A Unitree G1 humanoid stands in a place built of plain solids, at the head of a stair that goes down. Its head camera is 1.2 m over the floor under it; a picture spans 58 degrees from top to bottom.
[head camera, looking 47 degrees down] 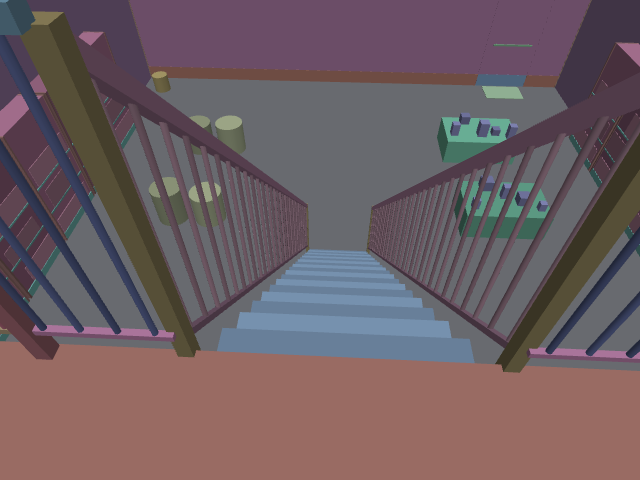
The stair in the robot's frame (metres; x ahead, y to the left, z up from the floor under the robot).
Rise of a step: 0.21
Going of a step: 0.21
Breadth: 0.92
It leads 3 degrees to the right of straight ahead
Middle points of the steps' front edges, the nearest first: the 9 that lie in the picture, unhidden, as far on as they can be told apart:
0.63 -0.08 0.00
0.84 -0.09 -0.21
1.05 -0.10 -0.42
1.26 -0.11 -0.63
1.47 -0.12 -0.84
1.68 -0.13 -1.05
1.89 -0.15 -1.26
2.10 -0.16 -1.47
2.31 -0.17 -1.68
